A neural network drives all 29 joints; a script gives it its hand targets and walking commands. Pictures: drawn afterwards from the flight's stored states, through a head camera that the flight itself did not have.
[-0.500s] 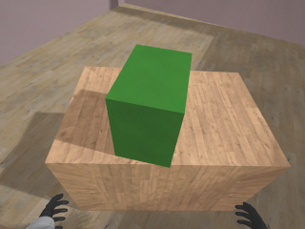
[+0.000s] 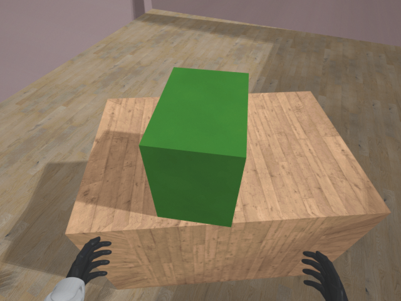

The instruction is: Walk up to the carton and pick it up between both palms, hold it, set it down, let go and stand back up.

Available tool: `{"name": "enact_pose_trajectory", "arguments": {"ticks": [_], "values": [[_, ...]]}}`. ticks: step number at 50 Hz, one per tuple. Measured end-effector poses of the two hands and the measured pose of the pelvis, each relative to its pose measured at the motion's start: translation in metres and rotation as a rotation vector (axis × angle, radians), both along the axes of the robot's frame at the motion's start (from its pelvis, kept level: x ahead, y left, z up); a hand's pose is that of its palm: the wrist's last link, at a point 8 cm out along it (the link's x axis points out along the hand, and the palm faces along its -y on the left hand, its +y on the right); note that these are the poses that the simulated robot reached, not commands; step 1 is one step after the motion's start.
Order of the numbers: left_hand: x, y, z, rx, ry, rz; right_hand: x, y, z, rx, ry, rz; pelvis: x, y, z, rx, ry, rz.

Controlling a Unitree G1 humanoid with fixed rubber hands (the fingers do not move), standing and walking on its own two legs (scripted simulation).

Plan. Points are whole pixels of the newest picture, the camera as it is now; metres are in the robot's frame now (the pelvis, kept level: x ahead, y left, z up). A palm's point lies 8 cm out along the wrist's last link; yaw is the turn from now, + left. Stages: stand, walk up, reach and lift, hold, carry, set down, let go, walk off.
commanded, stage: reach and lift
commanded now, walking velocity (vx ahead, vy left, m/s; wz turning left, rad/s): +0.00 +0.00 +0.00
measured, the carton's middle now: (202, 146) +0.51 +0.04 -0.03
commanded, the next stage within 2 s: none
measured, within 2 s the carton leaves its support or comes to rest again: neither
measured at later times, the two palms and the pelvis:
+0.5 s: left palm (68, 269) +0.17 +0.28 -0.01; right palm (305, 283) +0.18 -0.17 -0.05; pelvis +0.02 +0.00 +0.00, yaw +3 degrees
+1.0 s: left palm (77, 267) +0.17 +0.26 +0.00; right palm (295, 258) +0.21 -0.15 -0.02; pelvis -0.02 +0.00 -0.01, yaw +5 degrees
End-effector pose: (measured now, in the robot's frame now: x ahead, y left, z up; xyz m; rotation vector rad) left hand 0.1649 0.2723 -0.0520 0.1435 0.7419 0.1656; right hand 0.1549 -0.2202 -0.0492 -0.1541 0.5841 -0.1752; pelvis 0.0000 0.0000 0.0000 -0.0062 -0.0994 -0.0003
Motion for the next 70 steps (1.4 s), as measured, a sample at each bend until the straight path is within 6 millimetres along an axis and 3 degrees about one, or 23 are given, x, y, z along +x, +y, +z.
{"name": "enact_pose_trajectory", "arguments": {"ticks": [5,9,16,25,35,43,49,58,63,70], "values": [[-0.007,-0.008,-0.015,-0.044,-0.014,0.008,0.012,0.016,0.006,0.02,-0.008,0.026,0.003,-0.004,0.001,-0.002,0.006,0.012],[-0.008,-0.013,-0.015,-0.052,-0.061,0.008,0.018,0.026,0.003,0.049,-0.016,0.024,0.007,-0.006,0.001,-0.007,0.018,0.022],[-0.001,-0.005,0.011,-0.004,-0.177,-0.029,0.024,0.035,-0.004,0.106,-0.095,-0.016,0.016,-0.004,0.0,-0.018,0.036,0.039],[0.004,0.007,0.039,-0.003,-0.287,-0.091,0.023,0.048,0.003,0.164,-0.235,-0.034,0.016,0.001,-0.001,-0.021,0.011,0.042],[-0.015,-0.009,0.024,-0.117,-0.369,-0.089,0.013,0.069,0.033,0.149,-0.306,-0.007,-0.002,-0.004,-0.001,-0.021,-0.016,0.031],[-0.022,-0.015,0.017,-0.12,-0.408,-0.08,0.027,0.077,0.039,0.112,-0.306,0.007,-0.019,-0.007,-0.004,-0.029,-0.022,0.055],[0.0,-0.013,0.043,-0.066,-0.455,-0.089,0.052,0.071,0.032,0.125,-0.29,-0.015,-0.024,-0.004,-0.006,-0.035,-0.019,0.087],[0.065,-0.006,0.088,-0.042,-0.49,-0.081,0.095,0.078,0.048,0.209,-0.335,-0.025,-0.008,-0.003,-0.006,-0.008,0.01,0.085],[0.091,-0.004,0.089,-0.079,-0.461,-0.067,0.116,0.084,0.063,0.195,-0.329,0.0,0.004,-0.006,-0.003,-0.009,0.02,0.079],[0.108,-0.016,0.078,-0.119,-0.441,-0.103,0.14,0.075,0.088,0.131,-0.382,-0.018,0.016,-0.01,0.0,-0.021,0.033,0.074]]}}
